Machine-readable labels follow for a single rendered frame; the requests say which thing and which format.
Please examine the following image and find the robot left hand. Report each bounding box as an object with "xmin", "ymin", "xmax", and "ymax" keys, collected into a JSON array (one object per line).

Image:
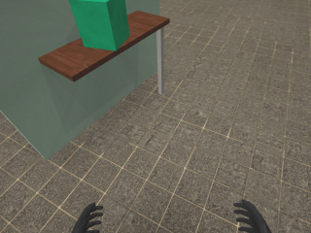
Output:
[{"xmin": 71, "ymin": 202, "xmax": 103, "ymax": 233}]

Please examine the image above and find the robot right hand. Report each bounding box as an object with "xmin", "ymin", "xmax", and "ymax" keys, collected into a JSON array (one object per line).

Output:
[{"xmin": 233, "ymin": 199, "xmax": 272, "ymax": 233}]

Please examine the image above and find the table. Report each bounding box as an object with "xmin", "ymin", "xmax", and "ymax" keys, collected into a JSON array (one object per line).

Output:
[{"xmin": 38, "ymin": 11, "xmax": 170, "ymax": 95}]

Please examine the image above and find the carton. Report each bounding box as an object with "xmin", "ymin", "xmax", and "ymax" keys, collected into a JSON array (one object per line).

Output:
[{"xmin": 69, "ymin": 0, "xmax": 130, "ymax": 51}]

